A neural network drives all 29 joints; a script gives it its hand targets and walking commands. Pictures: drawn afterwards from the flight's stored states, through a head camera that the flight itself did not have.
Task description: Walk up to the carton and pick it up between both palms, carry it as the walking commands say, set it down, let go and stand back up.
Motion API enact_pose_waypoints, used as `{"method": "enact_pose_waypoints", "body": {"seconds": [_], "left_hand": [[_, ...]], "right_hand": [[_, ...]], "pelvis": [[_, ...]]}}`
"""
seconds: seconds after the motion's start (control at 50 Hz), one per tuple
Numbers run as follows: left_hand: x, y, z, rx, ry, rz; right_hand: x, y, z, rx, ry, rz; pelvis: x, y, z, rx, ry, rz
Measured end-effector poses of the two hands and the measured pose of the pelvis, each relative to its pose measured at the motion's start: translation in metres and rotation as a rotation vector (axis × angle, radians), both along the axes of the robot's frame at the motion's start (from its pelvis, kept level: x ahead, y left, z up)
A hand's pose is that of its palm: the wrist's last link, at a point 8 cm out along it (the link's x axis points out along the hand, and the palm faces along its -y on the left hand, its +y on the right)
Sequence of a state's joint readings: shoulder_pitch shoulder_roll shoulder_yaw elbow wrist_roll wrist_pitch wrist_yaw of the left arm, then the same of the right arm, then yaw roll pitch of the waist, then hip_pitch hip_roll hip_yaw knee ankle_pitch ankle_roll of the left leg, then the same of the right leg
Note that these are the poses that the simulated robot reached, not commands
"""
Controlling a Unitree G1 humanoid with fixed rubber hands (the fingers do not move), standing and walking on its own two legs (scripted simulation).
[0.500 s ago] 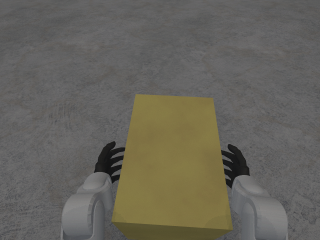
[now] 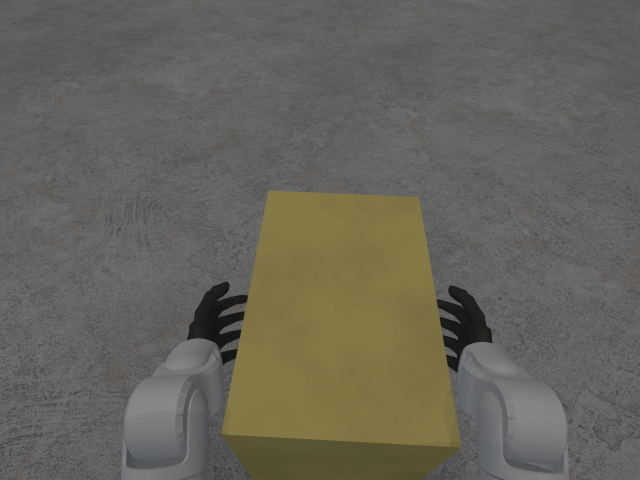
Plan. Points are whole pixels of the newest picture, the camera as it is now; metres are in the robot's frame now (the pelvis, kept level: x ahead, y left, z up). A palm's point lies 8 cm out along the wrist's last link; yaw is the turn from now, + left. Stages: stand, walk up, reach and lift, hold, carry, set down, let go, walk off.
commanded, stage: carry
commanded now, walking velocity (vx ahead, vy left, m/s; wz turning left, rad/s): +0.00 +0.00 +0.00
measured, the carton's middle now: (337, 337) +0.29 +0.00 +0.02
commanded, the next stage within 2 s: none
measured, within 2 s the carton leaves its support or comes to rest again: neither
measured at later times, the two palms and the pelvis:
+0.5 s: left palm (234, 329) +0.28 +0.13 +0.05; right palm (468, 335) +0.28 -0.16 +0.05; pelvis +0.02 -0.01 +0.00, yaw +0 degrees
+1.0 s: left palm (243, 317) +0.30 +0.12 +0.04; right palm (468, 324) +0.30 -0.17 +0.04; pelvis +0.03 -0.02 +0.00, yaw +0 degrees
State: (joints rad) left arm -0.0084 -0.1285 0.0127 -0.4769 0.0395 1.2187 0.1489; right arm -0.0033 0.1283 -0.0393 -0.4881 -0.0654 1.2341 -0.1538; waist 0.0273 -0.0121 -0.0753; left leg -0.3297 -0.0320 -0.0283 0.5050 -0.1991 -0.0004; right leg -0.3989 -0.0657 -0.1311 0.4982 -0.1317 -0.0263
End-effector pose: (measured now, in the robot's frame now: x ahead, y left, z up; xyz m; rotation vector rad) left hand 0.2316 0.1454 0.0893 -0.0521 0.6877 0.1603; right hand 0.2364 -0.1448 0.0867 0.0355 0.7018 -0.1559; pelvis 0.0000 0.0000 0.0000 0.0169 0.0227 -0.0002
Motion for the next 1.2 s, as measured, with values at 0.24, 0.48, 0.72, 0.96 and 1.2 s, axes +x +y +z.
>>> {"method": "enact_pose_waypoints", "body": {"seconds": [0.24,0.48,0.72,0.96,1.2], "left_hand": [[0.019,-0.012,0.002,-0.001,-0.013,-0.037],[0.046,-0.016,-0.034,0.017,0.054,-0.040],[0.067,-0.021,-0.036,0.031,-0.015,-0.050],[0.072,-0.023,-0.042,0.047,-0.004,-0.064],[0.072,-0.021,-0.049,0.042,0.001,-0.060]], "right_hand": [[0.009,-0.012,0.003,-0.004,-0.014,-0.034],[0.041,-0.015,-0.032,-0.021,0.054,-0.003],[0.061,-0.021,-0.035,-0.029,-0.015,-0.002],[0.065,-0.022,-0.039,-0.049,-0.004,0.003],[0.064,-0.020,-0.047,-0.040,0.000,0.001]], "pelvis": [[0.009,-0.004,0.000,0.000,0.011,-0.004],[0.017,-0.011,0.001,-0.006,0.008,-0.002],[0.027,-0.015,0.000,-0.010,0.019,-0.002],[0.035,-0.016,0.000,-0.010,0.015,-0.005],[0.032,-0.014,0.000,-0.010,0.024,-0.011]]}}
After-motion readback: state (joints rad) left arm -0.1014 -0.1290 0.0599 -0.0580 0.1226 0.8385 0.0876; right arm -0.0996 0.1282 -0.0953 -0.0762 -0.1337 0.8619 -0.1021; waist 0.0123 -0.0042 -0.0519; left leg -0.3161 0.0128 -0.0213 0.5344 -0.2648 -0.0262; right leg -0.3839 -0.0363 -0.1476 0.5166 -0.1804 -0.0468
